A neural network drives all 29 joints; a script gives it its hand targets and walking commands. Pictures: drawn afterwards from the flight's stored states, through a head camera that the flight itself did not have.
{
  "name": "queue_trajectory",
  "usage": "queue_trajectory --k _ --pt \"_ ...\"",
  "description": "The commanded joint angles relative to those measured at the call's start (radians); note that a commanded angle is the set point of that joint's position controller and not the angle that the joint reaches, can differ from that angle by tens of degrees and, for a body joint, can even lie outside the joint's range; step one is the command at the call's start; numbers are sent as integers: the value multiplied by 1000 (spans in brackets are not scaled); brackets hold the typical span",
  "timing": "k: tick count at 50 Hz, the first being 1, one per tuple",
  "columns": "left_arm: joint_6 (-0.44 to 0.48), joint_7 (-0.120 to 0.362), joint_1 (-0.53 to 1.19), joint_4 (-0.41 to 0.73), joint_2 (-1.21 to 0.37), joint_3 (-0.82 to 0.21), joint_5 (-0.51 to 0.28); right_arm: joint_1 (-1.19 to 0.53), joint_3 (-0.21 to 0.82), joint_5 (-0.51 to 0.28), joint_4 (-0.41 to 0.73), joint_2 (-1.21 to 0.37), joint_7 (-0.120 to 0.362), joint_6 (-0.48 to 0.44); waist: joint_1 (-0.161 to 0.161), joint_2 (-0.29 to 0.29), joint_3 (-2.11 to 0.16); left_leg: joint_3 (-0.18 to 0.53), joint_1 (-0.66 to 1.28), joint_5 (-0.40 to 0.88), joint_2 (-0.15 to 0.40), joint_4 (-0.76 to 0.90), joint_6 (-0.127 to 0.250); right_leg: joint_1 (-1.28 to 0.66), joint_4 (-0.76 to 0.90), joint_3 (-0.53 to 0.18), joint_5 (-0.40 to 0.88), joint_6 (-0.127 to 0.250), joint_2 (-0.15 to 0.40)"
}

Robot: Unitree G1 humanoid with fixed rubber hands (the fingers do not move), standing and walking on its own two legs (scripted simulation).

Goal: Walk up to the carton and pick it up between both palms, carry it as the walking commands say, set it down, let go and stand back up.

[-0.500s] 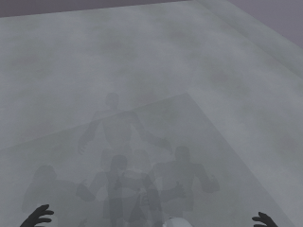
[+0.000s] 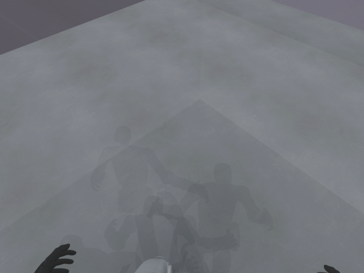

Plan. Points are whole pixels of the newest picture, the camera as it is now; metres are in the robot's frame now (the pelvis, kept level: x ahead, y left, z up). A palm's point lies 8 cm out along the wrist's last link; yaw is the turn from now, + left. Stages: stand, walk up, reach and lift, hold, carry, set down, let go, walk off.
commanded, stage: walk up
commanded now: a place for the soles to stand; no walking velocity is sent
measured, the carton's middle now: out of the picture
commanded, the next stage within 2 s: none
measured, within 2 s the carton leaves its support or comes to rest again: neither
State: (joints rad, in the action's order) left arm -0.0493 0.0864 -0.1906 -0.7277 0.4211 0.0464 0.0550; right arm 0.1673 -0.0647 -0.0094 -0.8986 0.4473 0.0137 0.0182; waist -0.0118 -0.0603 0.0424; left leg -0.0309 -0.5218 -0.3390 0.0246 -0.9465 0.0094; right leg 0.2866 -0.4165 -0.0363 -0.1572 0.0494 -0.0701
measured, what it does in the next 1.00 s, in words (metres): steps to the right, turning right: left foot, then right foot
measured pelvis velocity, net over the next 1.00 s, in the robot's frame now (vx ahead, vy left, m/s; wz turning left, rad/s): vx -0.06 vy -0.10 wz -0.78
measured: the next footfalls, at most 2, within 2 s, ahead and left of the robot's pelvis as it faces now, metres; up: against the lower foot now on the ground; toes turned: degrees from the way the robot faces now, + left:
left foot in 0.20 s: +0.06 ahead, +0.04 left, +0.00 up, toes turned -6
right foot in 0.66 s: -0.06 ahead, -0.25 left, +0.00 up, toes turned -32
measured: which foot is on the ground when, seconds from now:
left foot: up 0.00-0.18, down 0.20-0.68, up 0.70-0.94, down 0.96-1.00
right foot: down 0.00-0.20, up 0.22-0.64, down 0.66-0.98, up 1.00-1.00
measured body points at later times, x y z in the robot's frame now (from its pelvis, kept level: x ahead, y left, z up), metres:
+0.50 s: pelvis -0.03 -0.03 +0.00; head +0.01 -0.01 +0.45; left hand +0.19 +0.21 -0.13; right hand -0.03 -0.40 -0.05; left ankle +0.02 +0.04 -0.74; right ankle -0.07 -0.23 -0.69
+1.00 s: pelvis -0.06 -0.10 -0.01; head -0.04 -0.11 +0.44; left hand +0.28 +0.01 -0.09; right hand -0.26 -0.40 -0.10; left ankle +0.02 -0.10 -0.74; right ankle -0.10 -0.23 -0.73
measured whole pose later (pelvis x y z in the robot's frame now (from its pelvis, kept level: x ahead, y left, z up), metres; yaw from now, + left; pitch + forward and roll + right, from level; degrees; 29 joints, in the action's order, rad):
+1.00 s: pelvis -0.06 -0.10 -0.01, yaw -45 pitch +2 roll -2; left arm -0.08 0.14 -0.13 -0.69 0.45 0.11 0.07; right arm 0.27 -0.06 0.02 -0.91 0.46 -0.03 -0.05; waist 0.00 0.00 0.00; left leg -0.09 -0.40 -0.17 -0.02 -0.53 0.08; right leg 0.42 -0.60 -0.16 -0.25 0.01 -0.14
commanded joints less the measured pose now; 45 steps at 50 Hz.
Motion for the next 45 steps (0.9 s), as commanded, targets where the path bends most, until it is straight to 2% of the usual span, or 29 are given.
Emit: queue_trajectory --k 1,3,5,7,8,9,10,11,12,13,14,15,16,17,18,20,23,27,30,31,32,33,34,35,36,38,41,43,45 --pt "14 -9 64 96 208 73 -1 -39 -36 -12 81 184 -22 -30 -24 225 -113 18 12 -16 -34 151 7 -173 183 -286 85 81 200" --pt "11 -6 61 93 203 71 -2 6 -38 -12 72 189 -33 -38 -15 233 -132 32 61 -33 -41 245 18 -207 172 -340 199 85 232" --pt "8 -1 68 88 191 66 -5 55 -39 -9 62 185 -43 -45 4 233 -143 36 133 -27 -55 347 28 -198 159 -368 281 66 239" --pt "8 5 104 92 169 51 -12 111 -46 -1 52 194 -54 -52 47 215 -153 43 295 40 -64 537 49 -100 127 -320 270 -17 170" --pt "11 10 139 104 143 41 -18 169 -62 11 48 233 -61 -56 92 94 -164 161 447 43 26 764 94 54 15 -225 217 -100 70" --pt "13 10 88 81 106 42 -15 107 -86 20 71 312 -68 -53 73 -213 -162 449 526 79 305 769 182 264 -278 -109 -144 -118 -54" --pt "10 0 84 57 172 65 13 -21 -83 16 111 303 -66 -54 19 -123 -81 428 399 225 430 726 242 326 -480 -139 -272 -139 5" --pt "6 5 33 35 208 71 8 -93 -79 4 137 271 -68 -56 -19 -83 -96 341 345 281 439 714 295 272 -620 -136 -269 -153 44" --pt "1 19 -30 40 223 63 7 -130 -60 18 166 245 -66 -54 -70 -28 -105 225 298 264 400 688 246 234 -675 -142 -176 -119 61" --pt "-2 32 11 39 227 68 2 -114 -50 19 164 199 -67 -60 -46 25 -101 156 286 238 332 666 199 224 -663 -115 -111 -101 80" --pt "-4 47 63 43 213 71 3 -65 -49 25 153 192 -67 -65 -16 27 -95 104 298 206 273 668 131 240 -624 -79 -76 -102 91" --pt "-5 58 114 51 197 69 5 -12 -52 28 137 199 -67 -70 22 20 -89 74 338 226 249 670 88 264 -589 -49 -71 -110 92" --pt "-5 66 114 52 173 60 6 8 -57 27 132 211 -64 -70 32 -14 -90 31 381 279 238 665 65 286 -566 -26 -54 -115 88" --pt "-6 72 97 51 147 51 6 10 -63 24 128 223 -60 -67 32 -48 -100 0 425 302 249 660 67 307 -532 -13 -44 -117 96" --pt "-6 73 99 72 125 58 7 4 -79 21 114 241 -49 -65 42 -44 -90 -29 452 307 267 647 89 346 -501 -3 -55 -119 118" --pt "-5 78 127 79 119 58 1 15 -94 24 111 260 -41 -63 65 -95 -84 -60 456 343 294 633 124 340 -450 17 -87 -123 140" --pt "-1 81 150 90 117 66 -6 40 -110 29 102 278 -38 -65 89 -126 -97 -101 431 403 322 612 166 288 -383 42 -112 -118 161" --pt "2 79 115 92 139 78 -7 16 -120 27 101 293 -30 -65 73 -129 -162 -127 428 357 355 573 181 202 -278 71 -142 -89 162" --pt "11 69 44 78 172 95 -1 -26 -114 23 102 282 -22 -59 25 -125 -206 -158 346 218 336 485 142 56 -120 98 -138 -44 136" --pt "16 63 -19 60 193 106 6 -53 -107 22 102 268 -19 -56 -25 -66 -228 -193 259 107 293 394 108 -67 -38 73 -97 -13 128" --pt "21 52 -82 42 267 127 16 -27 -89 24 101 221 -15 -51 -61 151 -214 -239 96 -22 184 211 53 -177 90 -111 -120 51 196" --pt "17 40 -53 62 356 145 13 -9 -62 18 123 160 -15 -47 -40 362 -130 -227 -154 -332 31 104 -4 -208 184 -397 -26 137 325" --pt "9 30 8 85 348 145 10 -45 -63 8 124 181 -22 -45 -29 306 -75 -112 -190 -299 47 4 -26 -164 167 -402 16 185 318" --pt "2 27 28 82 330 143 -6 -61 -76 -7 119 204 -24 -50 -41 313 -96 -54 -155 -219 68 29 -26 -152 150 -324 -24 208 280" --pt "0 26 48 87 300 139 -7 -31 -76 -12 103 222 -22 -55 -27 286 -109 -44 -148 -151 54 42 -25 -165 110 -272 5 198 231" --pt "-6 26 114 110 260 122 -3 68 -74 -5 43 231 -24 -59 18 305 -154 -46 -39 -37 15 76 -32 -107 87 -204 95 175 168" --pt "-7 42 147 142 229 111 3 77 -68 7 42 244 -33 -62 8 275 -152 -52 43 0 -34 165 -26 -19 135 -285 -71 156 147" --pt "-6 49 157 150 227 108 8 87 -62 3 39 238 -44 -70 6 283 -135 -41 100 4 -49 264 -9 31 154 -344 -107 162 156" --pt "-8 55 195 160 208 99 8 167 -65 6 17 238 -55 -83 49 252 -138 -7 270 34 -38 412 22 162 105 -347 -148 138 133"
